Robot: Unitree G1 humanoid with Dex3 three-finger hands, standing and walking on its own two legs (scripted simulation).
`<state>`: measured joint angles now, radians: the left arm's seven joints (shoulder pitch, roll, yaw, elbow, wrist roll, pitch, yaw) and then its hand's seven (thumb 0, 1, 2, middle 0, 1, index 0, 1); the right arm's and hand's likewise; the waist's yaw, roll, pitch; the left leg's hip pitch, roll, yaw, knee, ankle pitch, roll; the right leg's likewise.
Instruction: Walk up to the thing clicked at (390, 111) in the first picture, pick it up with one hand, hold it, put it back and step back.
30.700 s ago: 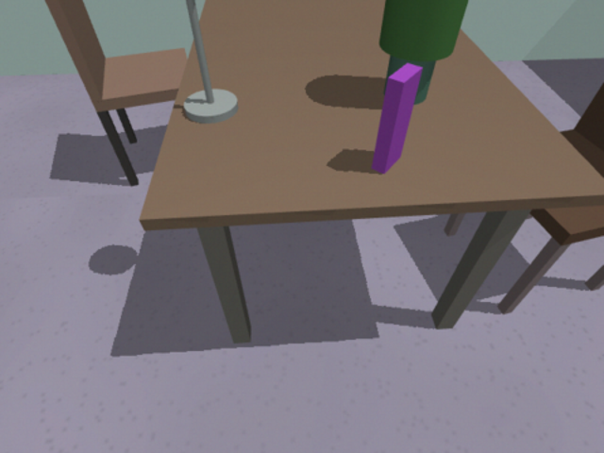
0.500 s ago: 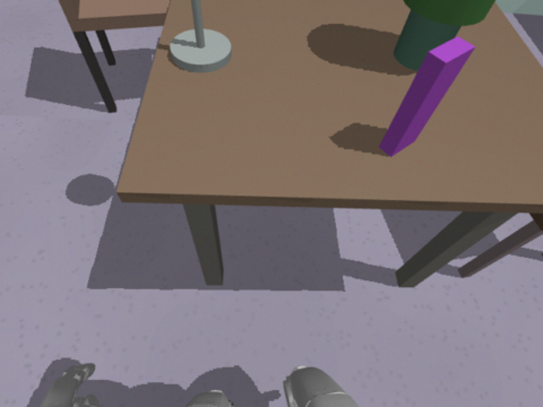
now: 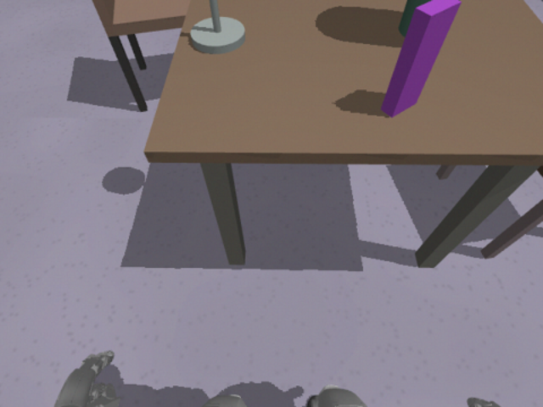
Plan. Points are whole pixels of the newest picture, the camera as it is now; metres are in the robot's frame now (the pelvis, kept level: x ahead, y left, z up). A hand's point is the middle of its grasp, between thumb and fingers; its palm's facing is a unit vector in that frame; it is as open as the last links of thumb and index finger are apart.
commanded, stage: step back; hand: right
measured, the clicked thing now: (415, 62) +0.67 -0.24 +0.10
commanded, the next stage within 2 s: none
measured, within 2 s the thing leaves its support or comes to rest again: neither
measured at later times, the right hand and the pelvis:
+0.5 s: hand out of the picture -0.04 -0.31 -0.14, palm faces +0.04 +0.92 -0.40, open 7.4 cm; pelvis -0.15 -0.03 +0.00, yaw -5 degrees
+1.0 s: hand out of the picture -0.20 -0.30 -0.13, palm faces -0.03 +0.91 -0.42, open 7.4 cm; pelvis -0.31 -0.03 +0.00, yaw -2 degrees
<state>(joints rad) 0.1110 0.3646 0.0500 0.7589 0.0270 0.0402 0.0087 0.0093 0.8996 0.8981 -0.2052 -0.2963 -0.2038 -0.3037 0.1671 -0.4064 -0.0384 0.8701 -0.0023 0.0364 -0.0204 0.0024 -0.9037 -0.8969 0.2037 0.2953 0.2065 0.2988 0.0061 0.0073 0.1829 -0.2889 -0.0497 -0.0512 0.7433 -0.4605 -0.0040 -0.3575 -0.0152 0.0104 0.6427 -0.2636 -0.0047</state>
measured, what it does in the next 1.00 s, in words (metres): walks backwards: left foot, then right foot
